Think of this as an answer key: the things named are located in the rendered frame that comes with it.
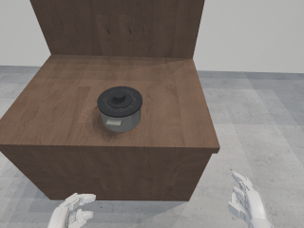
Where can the knob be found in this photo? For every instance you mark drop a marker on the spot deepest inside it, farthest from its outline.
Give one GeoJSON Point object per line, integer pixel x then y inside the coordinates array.
{"type": "Point", "coordinates": [119, 95]}

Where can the right robot hand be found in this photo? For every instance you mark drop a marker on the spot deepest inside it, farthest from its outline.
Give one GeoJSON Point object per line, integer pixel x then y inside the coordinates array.
{"type": "Point", "coordinates": [250, 205]}

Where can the left robot hand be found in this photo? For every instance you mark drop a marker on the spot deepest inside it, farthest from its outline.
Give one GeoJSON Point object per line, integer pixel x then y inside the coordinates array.
{"type": "Point", "coordinates": [63, 218]}

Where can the pot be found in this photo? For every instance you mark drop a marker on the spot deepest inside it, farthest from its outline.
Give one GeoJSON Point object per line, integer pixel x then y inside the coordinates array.
{"type": "Point", "coordinates": [122, 124]}

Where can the lid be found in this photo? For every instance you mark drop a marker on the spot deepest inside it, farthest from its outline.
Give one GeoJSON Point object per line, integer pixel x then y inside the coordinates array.
{"type": "Point", "coordinates": [119, 109]}

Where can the robot right forearm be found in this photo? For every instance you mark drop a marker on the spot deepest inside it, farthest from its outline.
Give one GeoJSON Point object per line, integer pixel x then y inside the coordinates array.
{"type": "Point", "coordinates": [260, 223]}

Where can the table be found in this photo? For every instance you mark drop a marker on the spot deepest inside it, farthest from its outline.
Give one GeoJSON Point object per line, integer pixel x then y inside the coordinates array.
{"type": "Point", "coordinates": [54, 132]}

